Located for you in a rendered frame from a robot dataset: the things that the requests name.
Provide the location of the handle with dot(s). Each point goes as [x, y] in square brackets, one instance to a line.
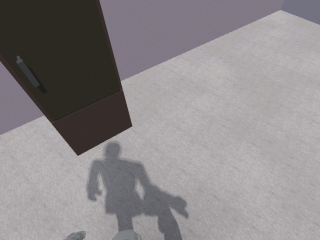
[27, 72]

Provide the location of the cupboard door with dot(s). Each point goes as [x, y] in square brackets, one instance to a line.
[63, 44]

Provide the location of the left robot thigh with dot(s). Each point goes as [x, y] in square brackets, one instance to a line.
[127, 235]

